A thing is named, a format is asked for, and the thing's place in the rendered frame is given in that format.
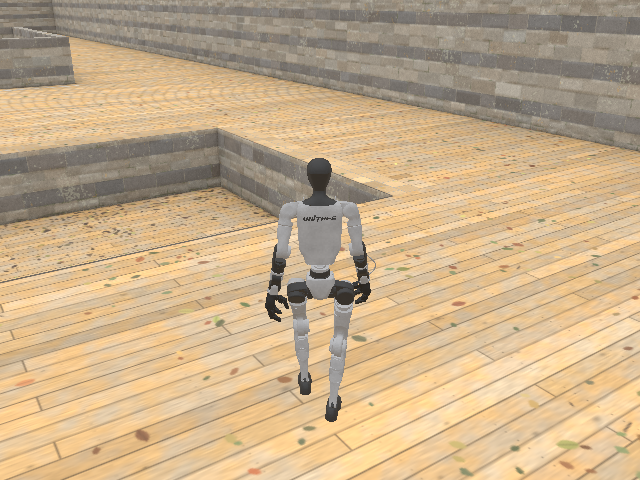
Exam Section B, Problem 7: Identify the robot left upper arm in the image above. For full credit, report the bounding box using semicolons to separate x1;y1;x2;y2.
276;201;299;259

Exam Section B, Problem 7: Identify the left robot hand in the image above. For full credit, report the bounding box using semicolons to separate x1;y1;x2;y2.
265;293;289;322

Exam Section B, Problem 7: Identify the robot right upper arm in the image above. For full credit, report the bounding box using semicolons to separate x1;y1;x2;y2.
340;201;364;256

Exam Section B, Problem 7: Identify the robot left shin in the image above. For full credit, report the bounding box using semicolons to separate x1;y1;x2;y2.
293;319;309;382

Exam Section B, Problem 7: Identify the left robot forearm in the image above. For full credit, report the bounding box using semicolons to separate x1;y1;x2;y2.
267;244;286;295

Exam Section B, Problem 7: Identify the robot left foot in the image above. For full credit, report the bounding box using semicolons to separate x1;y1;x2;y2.
298;372;312;395

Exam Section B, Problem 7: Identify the right robot forearm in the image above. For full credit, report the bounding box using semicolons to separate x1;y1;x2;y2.
353;241;370;284

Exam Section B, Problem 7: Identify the right robot hand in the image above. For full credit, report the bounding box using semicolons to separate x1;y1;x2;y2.
352;280;371;304

